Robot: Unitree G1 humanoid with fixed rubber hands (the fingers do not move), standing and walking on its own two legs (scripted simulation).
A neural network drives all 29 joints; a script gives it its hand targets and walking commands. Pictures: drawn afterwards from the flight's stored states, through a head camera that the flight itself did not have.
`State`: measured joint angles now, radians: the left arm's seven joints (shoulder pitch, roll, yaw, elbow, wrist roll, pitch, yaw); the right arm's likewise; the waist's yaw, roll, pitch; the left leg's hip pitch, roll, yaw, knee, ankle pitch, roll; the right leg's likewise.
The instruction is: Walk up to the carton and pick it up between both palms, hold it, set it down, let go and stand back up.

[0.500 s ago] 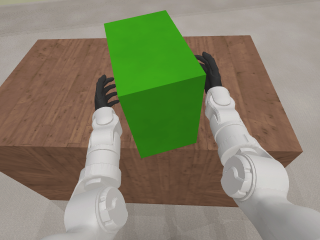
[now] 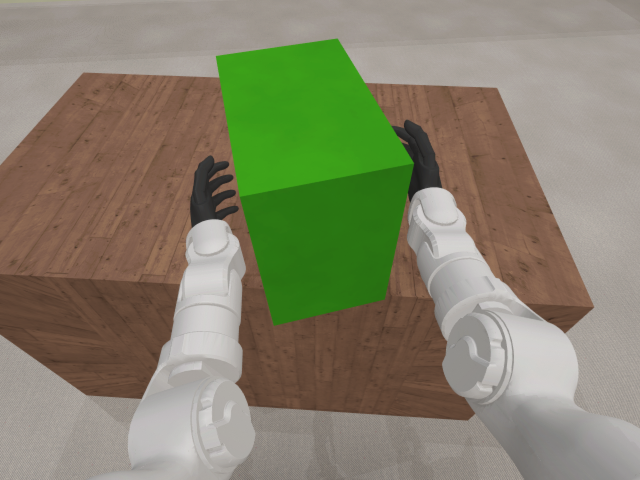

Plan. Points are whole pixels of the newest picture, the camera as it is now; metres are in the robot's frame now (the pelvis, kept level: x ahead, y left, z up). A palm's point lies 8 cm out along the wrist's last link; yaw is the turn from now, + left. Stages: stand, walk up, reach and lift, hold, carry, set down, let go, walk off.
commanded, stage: reach and lift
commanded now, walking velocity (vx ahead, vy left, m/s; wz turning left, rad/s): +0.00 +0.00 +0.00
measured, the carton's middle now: (305, 184) +0.52 +0.13 +0.06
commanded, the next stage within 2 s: none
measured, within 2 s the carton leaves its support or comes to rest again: leaves its support in 0.32 s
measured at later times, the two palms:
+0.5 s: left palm (207, 213) +0.38 +0.21 +0.13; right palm (431, 188) +0.46 -0.05 +0.15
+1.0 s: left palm (214, 181) +0.38 +0.19 +0.19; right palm (466, 174) +0.43 -0.07 +0.20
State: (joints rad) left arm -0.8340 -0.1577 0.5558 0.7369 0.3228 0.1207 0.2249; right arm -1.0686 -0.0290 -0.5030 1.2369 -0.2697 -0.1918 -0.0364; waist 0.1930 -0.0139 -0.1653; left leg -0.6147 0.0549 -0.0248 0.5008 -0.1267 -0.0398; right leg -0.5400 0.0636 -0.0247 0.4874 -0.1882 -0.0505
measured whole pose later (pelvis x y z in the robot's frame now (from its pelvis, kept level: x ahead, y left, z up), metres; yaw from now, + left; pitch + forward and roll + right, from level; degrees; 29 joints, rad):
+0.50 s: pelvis +0.00 +0.00 +0.00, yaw +0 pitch +13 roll -2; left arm -0.79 -0.13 0.41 0.67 0.26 0.23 0.24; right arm -0.97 -0.03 -0.37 1.13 -0.11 -0.10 -0.07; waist 0.19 -0.02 -0.22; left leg -0.60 0.05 -0.03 0.50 -0.13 -0.04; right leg -0.52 0.06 -0.03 0.48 -0.19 -0.05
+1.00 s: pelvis -0.01 +0.00 +0.00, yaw +1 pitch +7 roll -2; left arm -0.89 -0.09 0.39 0.67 0.25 0.43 0.24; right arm -0.97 -0.01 -0.36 0.99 -0.05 0.13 -0.12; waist 0.11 -0.02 -0.21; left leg -0.50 0.05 -0.04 0.50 -0.13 -0.04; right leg -0.41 0.06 -0.04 0.47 -0.19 -0.05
